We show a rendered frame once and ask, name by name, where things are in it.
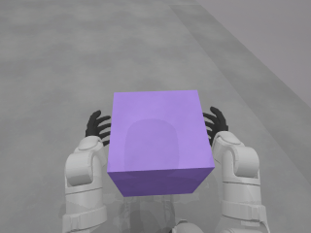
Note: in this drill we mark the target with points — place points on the robot left hand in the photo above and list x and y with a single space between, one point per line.
92 128

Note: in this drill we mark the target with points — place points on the right robot shin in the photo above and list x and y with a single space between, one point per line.
182 221

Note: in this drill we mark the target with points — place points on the robot right hand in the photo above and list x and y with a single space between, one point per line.
218 125

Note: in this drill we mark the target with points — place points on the robot right forearm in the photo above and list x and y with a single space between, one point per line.
241 182

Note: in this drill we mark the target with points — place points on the robot left forearm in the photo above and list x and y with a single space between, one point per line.
85 209

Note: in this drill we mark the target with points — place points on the carton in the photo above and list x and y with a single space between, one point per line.
158 143

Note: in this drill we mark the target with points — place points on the robot right thigh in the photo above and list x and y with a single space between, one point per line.
186 227

